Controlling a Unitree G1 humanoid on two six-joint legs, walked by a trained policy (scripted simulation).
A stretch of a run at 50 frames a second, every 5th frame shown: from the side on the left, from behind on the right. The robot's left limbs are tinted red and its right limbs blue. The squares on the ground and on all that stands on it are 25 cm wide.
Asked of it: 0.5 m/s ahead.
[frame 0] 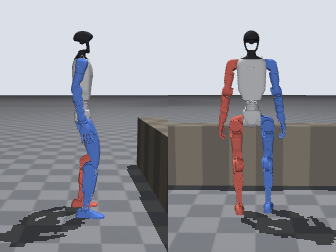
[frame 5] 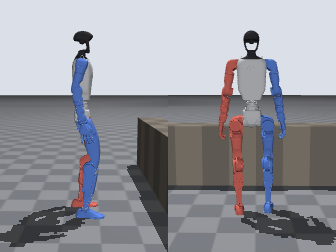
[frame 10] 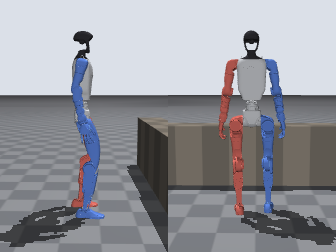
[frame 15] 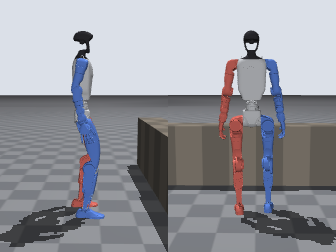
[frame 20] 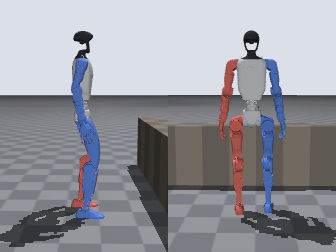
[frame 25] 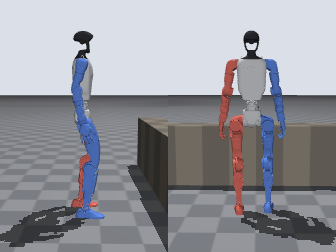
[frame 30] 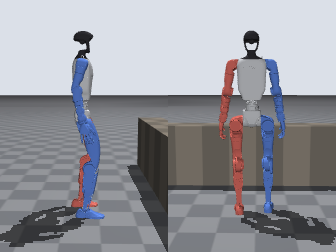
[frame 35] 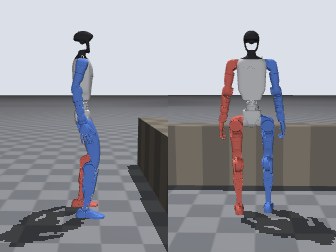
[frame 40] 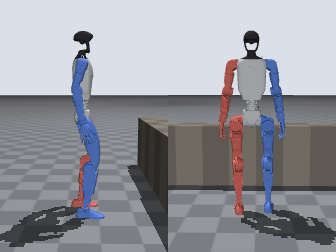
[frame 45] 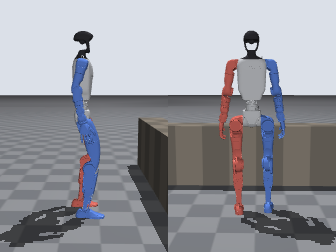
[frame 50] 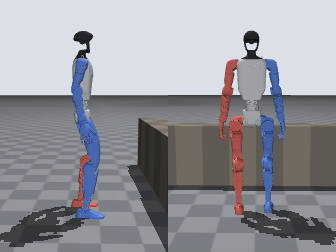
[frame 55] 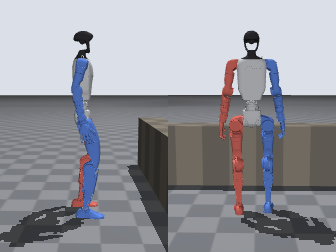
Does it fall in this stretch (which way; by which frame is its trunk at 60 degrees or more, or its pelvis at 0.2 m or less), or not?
no
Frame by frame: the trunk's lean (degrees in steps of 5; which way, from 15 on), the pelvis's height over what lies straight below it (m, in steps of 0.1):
0: 0, 0.8
5: 0, 0.8
10: 0, 0.8
15: 0, 0.8
20: 0, 0.8
25: 0, 0.8
30: 0, 0.8
35: 0, 0.8
40: 0, 0.8
45: 0, 0.8
50: 0, 0.8
55: 0, 0.8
